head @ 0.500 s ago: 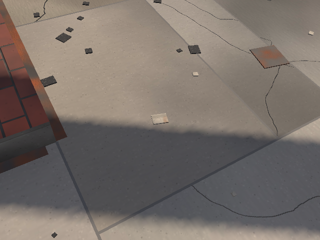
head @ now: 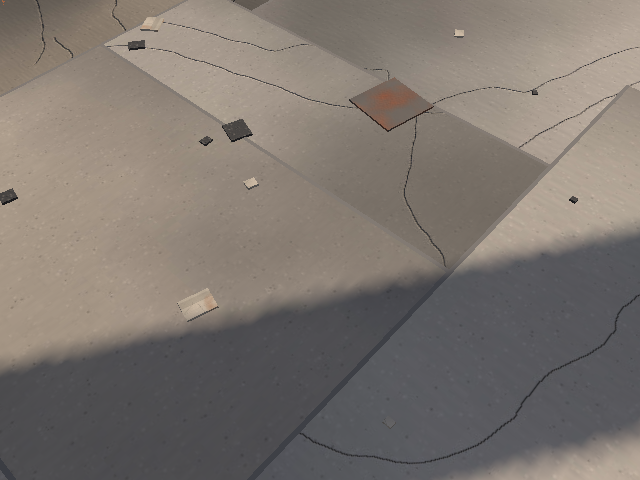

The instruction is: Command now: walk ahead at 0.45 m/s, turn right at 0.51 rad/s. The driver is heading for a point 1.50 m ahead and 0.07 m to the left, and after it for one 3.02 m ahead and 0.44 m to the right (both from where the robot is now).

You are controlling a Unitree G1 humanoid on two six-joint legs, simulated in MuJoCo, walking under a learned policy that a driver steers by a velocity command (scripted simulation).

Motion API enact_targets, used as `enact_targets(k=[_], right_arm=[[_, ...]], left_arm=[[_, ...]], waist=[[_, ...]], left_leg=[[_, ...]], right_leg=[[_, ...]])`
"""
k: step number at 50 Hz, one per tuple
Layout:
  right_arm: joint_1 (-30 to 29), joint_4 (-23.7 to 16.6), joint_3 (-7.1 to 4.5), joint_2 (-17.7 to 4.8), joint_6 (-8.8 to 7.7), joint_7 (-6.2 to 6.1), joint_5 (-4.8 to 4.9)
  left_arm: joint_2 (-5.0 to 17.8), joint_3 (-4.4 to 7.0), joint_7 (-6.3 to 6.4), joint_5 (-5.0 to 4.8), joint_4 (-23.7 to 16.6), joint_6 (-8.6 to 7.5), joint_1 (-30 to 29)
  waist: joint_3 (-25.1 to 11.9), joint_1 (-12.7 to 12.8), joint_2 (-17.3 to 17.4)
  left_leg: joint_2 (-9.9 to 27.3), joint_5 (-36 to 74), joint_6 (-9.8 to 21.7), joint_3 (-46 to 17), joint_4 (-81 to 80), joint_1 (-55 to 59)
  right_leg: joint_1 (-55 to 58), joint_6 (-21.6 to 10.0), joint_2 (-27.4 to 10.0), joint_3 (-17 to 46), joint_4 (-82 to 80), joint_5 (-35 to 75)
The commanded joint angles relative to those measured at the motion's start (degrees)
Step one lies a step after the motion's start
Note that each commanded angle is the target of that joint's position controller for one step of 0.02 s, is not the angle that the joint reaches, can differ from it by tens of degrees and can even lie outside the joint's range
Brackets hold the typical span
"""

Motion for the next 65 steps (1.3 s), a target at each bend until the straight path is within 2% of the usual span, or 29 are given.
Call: enact_targets(k=[1, 2, 3, 4, 5, 6, 10, 14, 19, 24, 26, 27, 28, 29, 30, 31, 32, 36, 41, 46, 49, 50, 51, 52, 53, 54, 56, 60, 65], right_arm=[[-2.97, -6.87, 0.98, -1.60, -1.13, -0.26, -2.88], [-3.22, -9.14, 1.80, -0.69, -3.44, 0.00, -2.00], [-8.78, -9.83, 0.43, -6.64, -4.81, 0.58, 0.73], [-10.19, -10.44, 0.54, -6.91, -5.61, 0.84, 1.07], [-9.83, -9.60, 0.58, -6.42, -5.80, 0.40, -0.36], [-9.22, -9.31, 0.22, -6.60, -5.43, 0.19, -1.49], [-7.96, -8.96, 0.51, -4.40, -3.08, 0.54, -2.21], [-15.15, -10.02, 1.94, -1.33, -3.11, 1.22, -1.48], [-22.46, -12.49, 2.40, -1.58, -3.54, 2.96, -0.03], [-17.79, -12.98, 1.38, -3.90, -3.46, 4.32, -0.34], [-4.36, -10.34, -0.74, -7.88, -2.97, 3.55, -0.56], [3.44, -9.80, -1.93, -12.82, -2.49, 2.88, -0.69], [4.56, -9.33, -1.88, -12.71, -2.64, 3.05, 0.18], [4.07, -9.57, -0.89, -8.46, -2.28, 2.76, 0.54], [1.08, -10.60, -0.51, -7.22, -1.99, 2.26, 0.00], [-1.97, -11.19, -0.25, -6.79, -1.94, 2.17, -0.55], [-4.29, -11.81, 0.07, -5.77, -2.08, 1.95, -0.75], [-5.87, -12.31, 0.14, -6.04, -1.87, 0.88, -0.70], [-2.44, -10.68, -0.54, -8.09, -0.76, -0.52, 0.19], [1.26, -9.40, -0.49, -7.46, 0.52, -0.83, 0.57], [-0.75, -10.17, -0.21, -6.00, 0.82, -0.74, 0.13], [-1.30, -11.14, 0.86, -2.99, 0.49, -0.45, -0.38], [5.13, -12.00, 2.19, 1.15, -0.05, -0.52, -0.36], [8.21, -12.22, 2.22, -1.55, -0.48, -0.56, 0.93], [4.51, -11.19, 1.12, -5.99, -0.36, -0.62, 1.18], [-0.99, -12.08, 0.85, -6.79, -0.16, -0.58, 0.42], [-5.37, -13.55, 0.81, -5.13, -0.34, -0.24, -0.60], [-6.04, -13.75, 1.97, -1.39, -0.29, 0.50, -0.75], [-14.63, -15.25, 3.26, 0.09, -1.42, 1.42, -0.76]], left_arm=[[17.48, 6.29, 1.79, -0.63, 1.47, 0.25, 21.87], [18.75, 5.48, 1.26, -0.22, -0.93, -0.94, 21.12], [13.78, 4.12, 0.87, 0.14, -1.01, -1.70, 19.20], [11.47, 3.33, 0.92, 0.25, -1.08, -2.04, 16.94], [9.84, 2.72, 1.02, 0.38, -1.96, -1.95, 12.74], [8.18, 2.06, 1.20, 0.82, -3.07, -1.87, 9.40], [8.29, 1.83, 2.33, 1.11, -3.57, -2.55, 7.30], [8.04, 1.44, 3.06, 1.02, -0.88, -2.82, 10.24], [9.25, 1.66, 2.97, 1.06, 2.33, -2.94, 14.09], [11.11, 2.42, 3.91, 1.43, 3.08, -1.46, 12.72], [11.25, 2.10, 4.48, 1.68, 2.08, -0.60, 10.81], [8.46, 0.96, 4.74, 3.33, 0.52, -1.19, 14.20], [3.25, -0.76, 3.60, 2.77, 0.41, -2.60, 19.47], [8.42, -0.04, 2.52, 1.07, -0.44, -4.42, 14.54], [9.25, 0.02, 1.93, -0.57, -2.81, -5.39, 7.94], [8.42, -0.31, 1.99, 0.29, -3.89, -6.02, 4.50], [8.64, 0.11, 2.39, 1.79, -4.20, -6.00, 3.75], [6.58, -0.29, 2.88, 2.86, -4.06, -4.22, 6.82], [3.60, -1.57, 2.83, 2.58, -6.15, -4.26, -3.59], [6.04, -0.34, 1.90, 1.22, -7.15, -5.27, -8.04], [8.39, 1.42, 2.06, 1.11, -5.38, -6.00, -0.58], [10.75, 2.33, 2.53, 2.10, -4.79, -6.26, 6.59], [15.27, 3.39, 2.80, 3.15, -3.68, -5.81, 13.56], [14.42, 3.67, 2.09, 1.72, -1.17, -5.11, 16.87], [9.42, 2.47, 2.03, 1.22, -1.98, -4.94, 14.30], [7.32, 1.75, 2.08, 1.55, -2.05, -4.51, 11.82], [5.40, 0.83, 1.94, 2.26, -1.45, -4.25, 8.45], [6.51, 1.07, 1.81, 1.45, 0.69, -4.65, 8.39], [9.97, 1.74, 1.94, 0.53, 3.15, -3.88, 10.33]], waist=[[-11.47, 10.89, -12.70], [-19.90, 9.25, -15.90], [-14.23, 11.50, -8.13], [-9.11, 9.90, -7.38], [-5.95, 7.37, -2.37], [-3.69, 5.21, -2.80], [-1.77, 2.41, -3.26], [0.62, 5.63, -4.39], [4.38, 8.78, -3.66], [0.05, 5.26, -5.00], [-8.44, -2.09, -4.03], [-16.14, -2.81, 4.99], [-22.68, 0.57, 18.19], [-20.56, -2.43, 9.73], [-12.72, -2.57, 5.61], [-6.05, -0.53, -1.32], [-3.90, 1.45, -2.76], [-1.24, 4.98, 1.63], [-0.33, 0.95, 3.38], [-1.12, -0.29, 5.52], [-3.23, 4.61, 7.28], [-9.48, 8.14, 4.37], [-17.74, 7.26, -8.29], [-18.60, 6.87, -18.74], [-10.39, 8.32, -10.10], [-4.69, 8.53, -5.51], [0.81, 6.39, -4.24], [0.96, 4.53, -6.14], [1.38, 7.31, -4.51]], left_leg=[[1.01, 11.47, 2.11, 1.04, 42.82, -33.09], [-7.35, -9.68, 1.04, -12.86, 55.17, -46.83], [-3.70, -4.39, 2.27, -16.83, 57.70, -53.36], [-1.11, 0.89, 3.92, -15.99, 54.67, -53.83], [1.30, 5.12, 4.10, -16.06, 50.11, -49.86], [2.57, 8.28, 3.80, -16.39, 45.38, -45.64], [1.63, 15.57, 1.05, -14.37, 37.35, -40.53], [0.05, 30.66, 0.84, -12.22, 19.48, -38.10], [-1.24, 34.97, 4.26, -12.05, 9.55, -40.09], [-6.18, 21.83, 9.06, -9.55, 8.74, -34.47], [-8.71, 23.63, 12.39, -8.97, 7.34, -14.49], [2.78, 27.88, 17.82, -25.56, 9.97, 5.11], [14.20, 15.71, 28.77, -56.77, 0.69, 21.57], [12.57, 5.56, 25.64, -57.47, -3.60, 21.35], [11.06, 5.27, 22.99, -49.78, -4.52, 14.07], [9.05, 11.30, 21.76, -44.65, -6.02, 4.10], [7.27, 17.53, 21.18, -40.92, -6.83, -2.00], [3.56, 29.94, 21.65, -33.31, -9.57, -13.46], [-1.82, 26.93, 17.01, -26.99, -8.03, -19.57], [0.50, 19.36, 14.85, -34.83, -1.96, -12.21], [-0.48, 21.68, 12.17, -36.70, 5.90, -11.61], [-3.11, 19.44, 10.17, -33.29, 17.77, -16.28], [-10.84, 0.83, 6.06, -24.57, 36.22, -31.86], [-9.33, -9.50, 4.65, -22.02, 47.96, -44.55], [-6.51, -4.43, 4.06, -23.44, 52.07, -47.57], [-4.81, 0.25, 3.84, -21.30, 52.11, -47.28], [-2.18, 5.10, 3.90, -20.33, 46.59, -44.47], [-0.48, 8.08, 3.23, -16.67, 35.99, -40.41], [-0.89, 21.60, 2.96, -13.66, 17.54, -34.69]], right_leg=[[41.85, -10.61, -9.45, 22.89, -5.79, -5.90], [49.98, -19.23, -18.21, 52.12, -17.31, -16.49], [47.70, -16.17, -17.14, 45.60, -19.63, -15.48], [41.47, -14.16, -15.01, 37.41, -18.48, -11.16], [33.45, -12.21, -12.43, 31.24, -18.16, -5.94], [26.95, -11.37, -10.22, 26.85, -19.23, -0.33], [18.43, -11.52, -6.81, 18.15, -22.51, 14.75], [18.27, -7.57, -3.87, 9.96, -23.11, 17.83], [26.08, -6.72, -8.36, 9.42, -24.00, 13.09], [35.74, -4.00, -10.38, 5.59, -13.01, 43.45], [30.41, -1.13, -6.93, 1.73, 7.12, 53.63], [14.52, 1.54, -2.84, -0.04, 26.73, 31.70], [-6.86, 5.85, 9.39, 5.11, 46.32, -18.99], [-13.60, 4.60, 5.76, 12.40, 49.42, -18.63], [-15.92, 3.80, 3.00, 11.74, 47.42, -14.70], [-15.25, 3.42, 0.97, 10.49, 42.09, -11.94], [-12.31, 3.72, -0.83, 10.21, 36.73, -9.83], [-7.33, 6.97, -2.43, 7.82, 26.44, -8.02], [-0.88, 9.32, 1.17, 5.72, 4.87, 11.68], [2.41, 7.91, 3.62, 8.13, -5.14, 11.02], [13.46, 4.02, 2.84, 7.47, -9.71, 7.17], [26.12, 0.43, -4.08, 13.08, -8.31, 5.51], [45.62, -7.39, -16.83, 32.76, -9.28, 0.76], [48.66, -12.32, -22.78, 51.81, -14.60, -15.01], [42.13, -10.14, -19.65, 46.39, -16.87, -21.00], [35.35, -7.79, -16.50, 36.94, -17.03, -16.63], [25.18, -6.88, -11.86, 26.82, -19.52, -4.32], [20.36, -8.27, -9.76, 18.39, -23.33, 6.58], [19.30, -7.19, -8.39, 11.06, -24.38, 10.76]])
Keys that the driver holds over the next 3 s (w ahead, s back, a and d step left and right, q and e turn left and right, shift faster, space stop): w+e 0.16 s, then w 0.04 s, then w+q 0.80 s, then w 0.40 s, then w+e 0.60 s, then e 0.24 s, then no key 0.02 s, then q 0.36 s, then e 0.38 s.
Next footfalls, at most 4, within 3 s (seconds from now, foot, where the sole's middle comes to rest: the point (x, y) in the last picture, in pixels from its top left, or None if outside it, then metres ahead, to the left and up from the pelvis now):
0.52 left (308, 467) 0.49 0.04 -0.76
1.00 right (382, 341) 0.77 -0.15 -0.76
1.48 left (242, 292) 0.93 0.17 -0.76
2.00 right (314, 190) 1.26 -0.02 -0.76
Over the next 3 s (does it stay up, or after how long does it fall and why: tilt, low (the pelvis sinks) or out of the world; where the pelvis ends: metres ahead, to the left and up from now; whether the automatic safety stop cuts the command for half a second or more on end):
stays up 1.31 0.05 0.01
